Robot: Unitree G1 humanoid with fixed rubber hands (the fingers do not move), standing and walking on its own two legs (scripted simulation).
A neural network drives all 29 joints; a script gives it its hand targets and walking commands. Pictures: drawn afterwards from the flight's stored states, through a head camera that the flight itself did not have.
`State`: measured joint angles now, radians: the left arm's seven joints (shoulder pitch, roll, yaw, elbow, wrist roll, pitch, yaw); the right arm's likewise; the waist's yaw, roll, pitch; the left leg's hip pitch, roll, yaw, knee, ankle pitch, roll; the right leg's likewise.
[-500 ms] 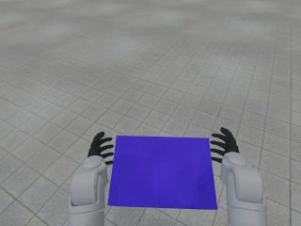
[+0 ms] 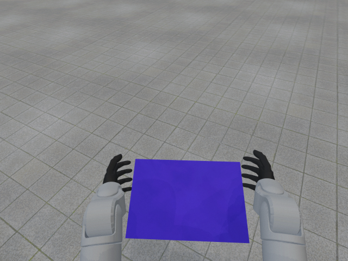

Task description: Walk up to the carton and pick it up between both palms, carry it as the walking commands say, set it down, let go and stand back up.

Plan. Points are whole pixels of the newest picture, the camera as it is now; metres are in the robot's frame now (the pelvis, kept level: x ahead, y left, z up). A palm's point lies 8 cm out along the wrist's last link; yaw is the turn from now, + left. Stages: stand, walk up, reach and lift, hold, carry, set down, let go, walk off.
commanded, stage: carry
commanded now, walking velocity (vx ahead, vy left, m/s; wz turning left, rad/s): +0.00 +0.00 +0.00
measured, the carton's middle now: (185, 202) +0.28 +0.00 -0.03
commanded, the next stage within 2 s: hold in 0.86 s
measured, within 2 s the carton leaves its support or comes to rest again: neither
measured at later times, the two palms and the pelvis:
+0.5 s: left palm (110, 187) +0.27 +0.17 +0.07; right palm (261, 184) +0.28 -0.16 +0.07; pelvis +0.00 +0.01 +0.00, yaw +0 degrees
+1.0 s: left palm (108, 204) +0.25 +0.18 +0.03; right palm (258, 204) +0.25 -0.16 +0.03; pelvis +0.00 +0.01 +0.01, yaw +0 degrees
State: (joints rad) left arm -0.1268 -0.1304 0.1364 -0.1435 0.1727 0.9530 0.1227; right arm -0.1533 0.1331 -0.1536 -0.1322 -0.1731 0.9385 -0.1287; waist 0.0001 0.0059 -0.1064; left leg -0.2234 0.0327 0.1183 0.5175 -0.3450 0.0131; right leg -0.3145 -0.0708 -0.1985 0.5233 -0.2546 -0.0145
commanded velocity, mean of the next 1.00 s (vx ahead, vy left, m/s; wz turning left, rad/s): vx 0.00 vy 0.00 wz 0.00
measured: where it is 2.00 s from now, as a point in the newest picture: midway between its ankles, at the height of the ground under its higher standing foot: outside the picture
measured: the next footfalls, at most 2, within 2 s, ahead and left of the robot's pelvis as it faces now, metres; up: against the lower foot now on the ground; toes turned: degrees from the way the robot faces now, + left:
none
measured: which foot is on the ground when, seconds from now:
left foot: down 0.00-1.00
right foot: down 0.00-1.00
